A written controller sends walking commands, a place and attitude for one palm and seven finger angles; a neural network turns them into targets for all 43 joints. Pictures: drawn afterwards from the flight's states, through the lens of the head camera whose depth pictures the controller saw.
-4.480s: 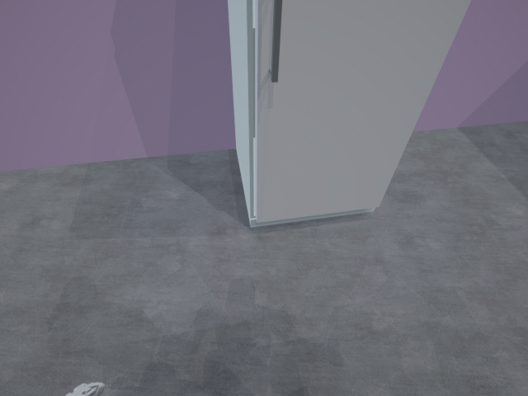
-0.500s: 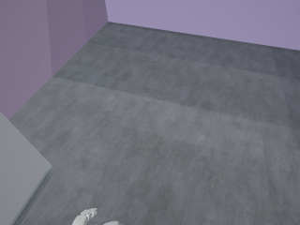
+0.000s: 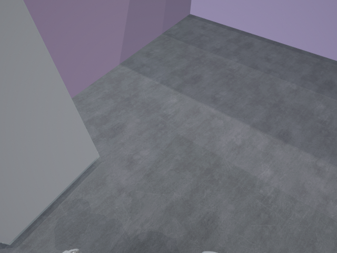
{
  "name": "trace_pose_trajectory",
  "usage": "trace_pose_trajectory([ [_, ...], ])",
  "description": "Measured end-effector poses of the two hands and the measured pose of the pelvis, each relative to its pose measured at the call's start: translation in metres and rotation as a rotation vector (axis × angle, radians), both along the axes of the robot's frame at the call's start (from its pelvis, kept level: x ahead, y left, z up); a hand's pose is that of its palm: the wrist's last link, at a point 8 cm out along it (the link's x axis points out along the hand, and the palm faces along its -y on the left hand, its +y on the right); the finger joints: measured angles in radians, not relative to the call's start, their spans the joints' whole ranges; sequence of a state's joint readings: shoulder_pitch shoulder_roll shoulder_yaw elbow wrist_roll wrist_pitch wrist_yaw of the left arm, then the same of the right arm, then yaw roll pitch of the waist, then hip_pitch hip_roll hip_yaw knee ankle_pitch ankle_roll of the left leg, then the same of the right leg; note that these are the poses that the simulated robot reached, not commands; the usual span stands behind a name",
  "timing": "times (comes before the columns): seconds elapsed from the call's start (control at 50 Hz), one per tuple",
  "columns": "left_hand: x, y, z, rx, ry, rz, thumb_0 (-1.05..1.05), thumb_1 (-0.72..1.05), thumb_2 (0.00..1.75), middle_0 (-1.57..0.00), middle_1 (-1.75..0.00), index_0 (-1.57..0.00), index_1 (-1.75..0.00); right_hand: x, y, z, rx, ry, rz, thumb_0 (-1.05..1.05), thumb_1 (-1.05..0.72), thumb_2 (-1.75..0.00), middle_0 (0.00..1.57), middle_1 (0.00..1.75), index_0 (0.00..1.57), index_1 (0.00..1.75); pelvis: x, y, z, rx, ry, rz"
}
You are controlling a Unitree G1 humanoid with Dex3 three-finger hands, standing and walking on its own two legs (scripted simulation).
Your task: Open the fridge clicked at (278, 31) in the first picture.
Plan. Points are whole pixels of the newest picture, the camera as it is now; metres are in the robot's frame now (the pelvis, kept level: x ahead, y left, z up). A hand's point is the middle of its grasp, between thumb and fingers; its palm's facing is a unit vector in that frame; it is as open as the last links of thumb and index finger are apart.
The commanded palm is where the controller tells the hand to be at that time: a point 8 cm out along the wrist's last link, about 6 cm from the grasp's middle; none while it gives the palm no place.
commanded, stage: turn to face it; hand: left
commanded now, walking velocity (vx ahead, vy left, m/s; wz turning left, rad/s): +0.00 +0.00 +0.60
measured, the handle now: out of the picture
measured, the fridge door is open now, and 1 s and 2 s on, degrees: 0 0 0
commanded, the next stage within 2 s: take the last steps up to it in 1.46 s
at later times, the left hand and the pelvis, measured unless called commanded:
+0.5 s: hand out of the picture -0.06 +0.20 -0.19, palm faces +0.38 -0.90 -0.23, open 7.4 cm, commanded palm none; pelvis -0.02 -0.01 -0.02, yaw +21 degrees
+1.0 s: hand out of the picture -0.02 +0.21 -0.14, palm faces +0.58 -0.76 -0.28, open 7.4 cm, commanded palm none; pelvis -0.01 -0.03 -0.01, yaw +38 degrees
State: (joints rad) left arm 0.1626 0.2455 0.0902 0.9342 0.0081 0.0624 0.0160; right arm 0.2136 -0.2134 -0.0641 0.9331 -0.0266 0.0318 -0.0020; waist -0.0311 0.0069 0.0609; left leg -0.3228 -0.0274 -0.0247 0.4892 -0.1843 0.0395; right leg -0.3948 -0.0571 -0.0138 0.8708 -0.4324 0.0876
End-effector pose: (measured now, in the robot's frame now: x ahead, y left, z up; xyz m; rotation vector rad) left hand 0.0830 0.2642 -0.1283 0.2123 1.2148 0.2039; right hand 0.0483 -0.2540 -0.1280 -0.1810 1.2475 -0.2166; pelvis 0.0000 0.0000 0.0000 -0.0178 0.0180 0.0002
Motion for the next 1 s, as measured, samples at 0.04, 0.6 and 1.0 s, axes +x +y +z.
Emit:
trace_pose_trajectory([
  [0.04,-0.002,-0.009,0.004,0.006,-0.030,0.015,0.01,0.91,0.90,-0.19,-0.30,-0.20,-0.29,0.007,-0.008,-0.005,0.013,-0.005,0.026,0.01,-0.91,-0.90,0.20,0.30,0.20,0.30,-0.003,-0.008,-0.002,0.005,-0.001,0.028],
  [0.6,-0.188,-0.003,-0.025,-0.046,0.113,0.450,0.01,0.90,0.90,-0.20,-0.30,-0.20,-0.30,0.125,0.059,0.011,-0.025,-0.108,0.509,0.01,-0.91,-0.90,0.20,0.30,0.20,0.30,-0.027,0.000,-0.009,0.006,-0.011,0.410],
  [1.0,-0.142,-0.029,0.021,0.073,-0.155,0.562,0.01,0.90,0.90,-0.20,-0.30,-0.21,-0.30,0.140,0.046,-0.023,0.044,0.029,0.635,0.01,-0.91,-0.90,0.20,0.30,0.20,0.30,-0.009,-0.030,-0.006,0.040,-0.020,0.666],
])
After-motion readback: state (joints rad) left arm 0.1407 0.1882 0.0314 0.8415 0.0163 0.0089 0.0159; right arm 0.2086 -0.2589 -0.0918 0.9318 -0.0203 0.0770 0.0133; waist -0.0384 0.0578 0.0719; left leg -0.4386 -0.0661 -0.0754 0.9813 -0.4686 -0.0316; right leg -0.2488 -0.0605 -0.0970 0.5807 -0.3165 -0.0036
